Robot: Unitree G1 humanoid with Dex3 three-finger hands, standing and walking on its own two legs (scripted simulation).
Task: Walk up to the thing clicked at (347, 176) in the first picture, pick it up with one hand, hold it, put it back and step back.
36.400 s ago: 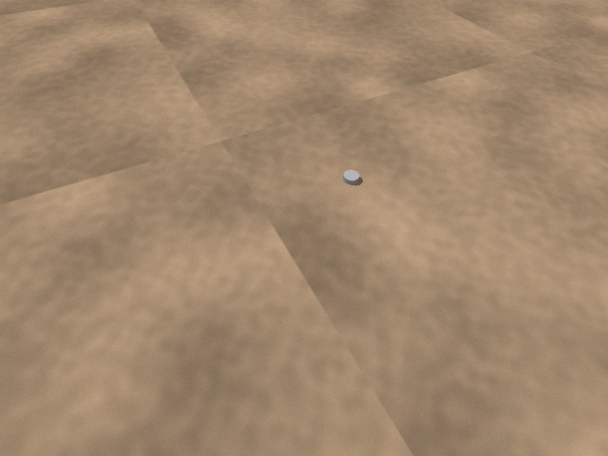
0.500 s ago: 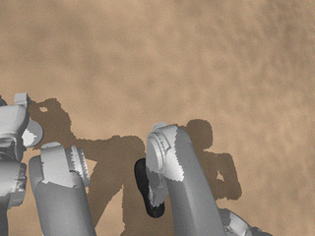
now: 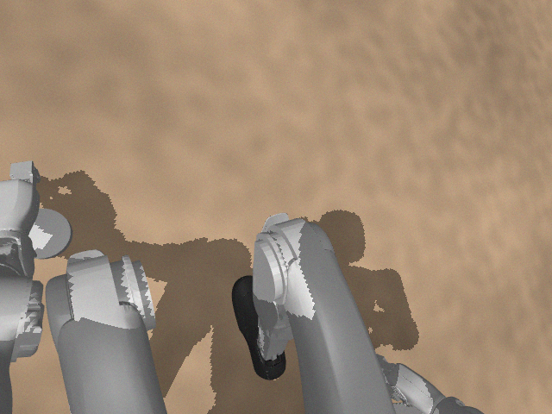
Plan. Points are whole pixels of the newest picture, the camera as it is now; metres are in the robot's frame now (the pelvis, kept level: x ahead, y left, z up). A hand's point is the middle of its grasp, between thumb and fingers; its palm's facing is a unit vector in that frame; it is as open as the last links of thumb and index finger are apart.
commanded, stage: close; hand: left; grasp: from above
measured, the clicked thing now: (43, 234) +0.37 +0.25 -0.30
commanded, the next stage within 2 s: go down in 0.64 s
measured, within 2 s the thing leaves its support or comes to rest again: neither
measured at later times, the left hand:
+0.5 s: hand (14, 232) +0.37 +0.27 -0.25, palm faces -0.43 -0.11 -0.89, open 11.2 cm
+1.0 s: hand (16, 232) +0.37 +0.27 -0.25, palm faces -0.40 -0.10 -0.91, open 11.9 cm
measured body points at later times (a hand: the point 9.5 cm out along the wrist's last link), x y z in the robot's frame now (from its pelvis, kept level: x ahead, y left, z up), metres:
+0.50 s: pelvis +0.00 +0.00 +0.00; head +0.25 +0.11 +0.36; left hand +0.39 +0.27 -0.20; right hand +0.09 -0.25 -0.07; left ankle +0.07 +0.13 -0.28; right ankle +0.13 -0.12 -0.28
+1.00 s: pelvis +0.00 +0.00 +0.01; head +0.24 +0.12 +0.36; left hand +0.38 +0.27 -0.20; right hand +0.08 -0.25 -0.06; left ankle +0.07 +0.13 -0.28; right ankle +0.13 -0.12 -0.28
